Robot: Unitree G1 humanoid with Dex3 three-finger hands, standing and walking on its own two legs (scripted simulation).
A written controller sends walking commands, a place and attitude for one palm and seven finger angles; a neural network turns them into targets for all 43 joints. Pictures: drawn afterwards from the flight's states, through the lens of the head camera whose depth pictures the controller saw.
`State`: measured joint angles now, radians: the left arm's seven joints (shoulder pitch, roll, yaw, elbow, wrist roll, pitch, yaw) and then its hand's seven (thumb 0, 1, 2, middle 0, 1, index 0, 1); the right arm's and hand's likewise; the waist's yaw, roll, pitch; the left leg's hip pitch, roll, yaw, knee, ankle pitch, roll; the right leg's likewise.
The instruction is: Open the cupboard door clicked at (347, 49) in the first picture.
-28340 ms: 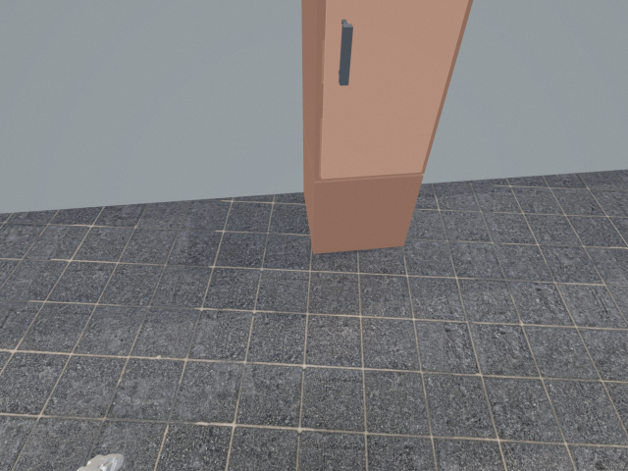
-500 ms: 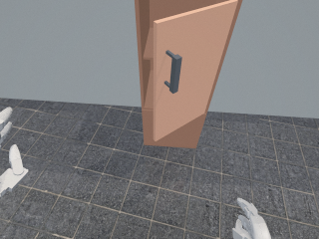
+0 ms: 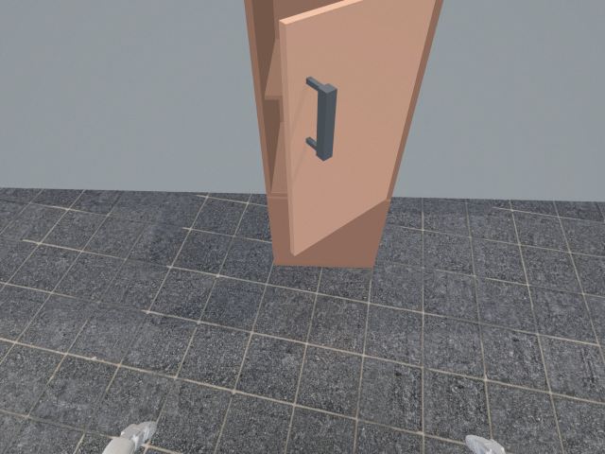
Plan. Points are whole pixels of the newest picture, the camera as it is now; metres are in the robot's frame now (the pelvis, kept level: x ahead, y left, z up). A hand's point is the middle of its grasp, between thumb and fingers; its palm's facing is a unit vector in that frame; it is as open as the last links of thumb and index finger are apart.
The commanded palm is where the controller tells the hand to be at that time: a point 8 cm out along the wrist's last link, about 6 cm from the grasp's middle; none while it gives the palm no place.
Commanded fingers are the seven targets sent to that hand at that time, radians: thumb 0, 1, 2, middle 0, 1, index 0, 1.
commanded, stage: let the arm hang, fingers relaxed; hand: left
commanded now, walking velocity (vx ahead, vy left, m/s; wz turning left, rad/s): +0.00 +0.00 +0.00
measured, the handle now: (318, 119) +0.64 -0.01 +0.09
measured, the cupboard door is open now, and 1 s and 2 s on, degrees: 39 39 39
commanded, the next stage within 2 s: look to check the result in 0.86 s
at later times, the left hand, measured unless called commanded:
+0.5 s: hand out of the picture +0.01 +0.20 -0.16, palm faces +0.03 -0.96 -0.29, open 7.4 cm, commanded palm none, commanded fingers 0.00 0.90 0.90 -0.20 -0.30 -0.20 -0.30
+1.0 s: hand out of the picture +0.08 +0.18 -0.15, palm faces +0.00 -0.97 -0.26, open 7.4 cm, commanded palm none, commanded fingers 0.00 0.90 0.90 -0.20 -0.30 -0.20 -0.30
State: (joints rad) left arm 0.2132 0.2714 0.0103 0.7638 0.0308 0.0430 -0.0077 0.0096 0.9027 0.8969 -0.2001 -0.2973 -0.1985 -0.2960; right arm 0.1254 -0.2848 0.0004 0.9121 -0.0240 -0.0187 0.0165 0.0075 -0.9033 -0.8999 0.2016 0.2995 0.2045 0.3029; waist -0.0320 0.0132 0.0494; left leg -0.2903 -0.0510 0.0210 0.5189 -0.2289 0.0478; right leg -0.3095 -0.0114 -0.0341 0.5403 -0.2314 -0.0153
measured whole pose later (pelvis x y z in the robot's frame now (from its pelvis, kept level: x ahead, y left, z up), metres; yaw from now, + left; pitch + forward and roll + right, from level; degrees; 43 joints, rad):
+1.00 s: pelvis +0.03 -0.03 +0.01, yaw +0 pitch -1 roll +0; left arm 0.16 0.23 0.02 1.13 0.01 -0.02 0.01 0.00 0.90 0.90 -0.20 -0.30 -0.20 -0.30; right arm 0.18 -0.24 0.00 1.14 -0.02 0.00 -0.02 0.00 -0.91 -0.90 0.20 0.30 0.20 0.30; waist -0.02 0.01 0.06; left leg -0.14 -0.01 -0.01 0.35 -0.19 0.00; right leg -0.15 0.03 -0.06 0.35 -0.18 -0.05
